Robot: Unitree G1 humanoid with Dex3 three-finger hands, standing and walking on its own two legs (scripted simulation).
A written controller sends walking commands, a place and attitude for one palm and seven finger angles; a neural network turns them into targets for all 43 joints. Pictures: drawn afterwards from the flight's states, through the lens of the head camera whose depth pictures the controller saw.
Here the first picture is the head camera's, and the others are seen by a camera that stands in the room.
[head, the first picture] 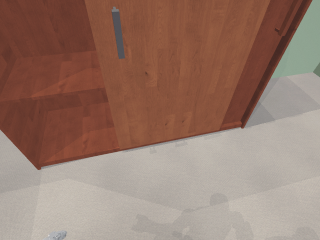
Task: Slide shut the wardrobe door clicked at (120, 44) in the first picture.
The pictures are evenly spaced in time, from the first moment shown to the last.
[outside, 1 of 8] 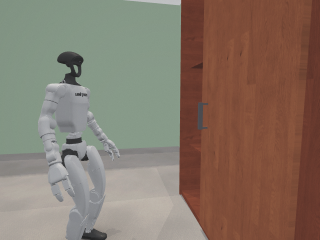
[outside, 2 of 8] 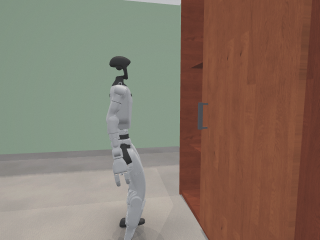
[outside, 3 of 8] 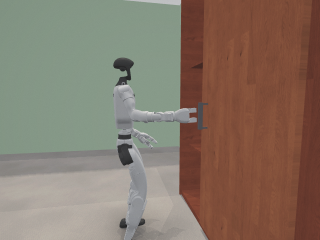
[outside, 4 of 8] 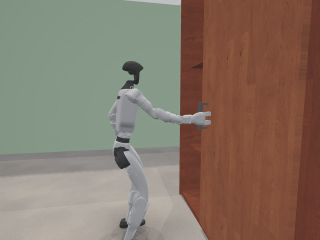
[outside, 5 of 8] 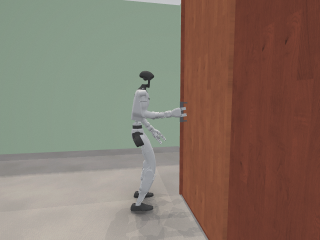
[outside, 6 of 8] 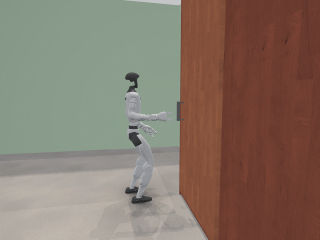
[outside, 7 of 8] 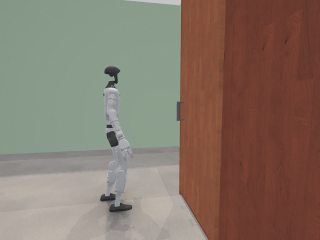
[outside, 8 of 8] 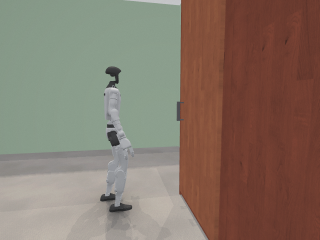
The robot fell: no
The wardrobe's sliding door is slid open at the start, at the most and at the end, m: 0.55 0.55 0.00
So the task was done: yes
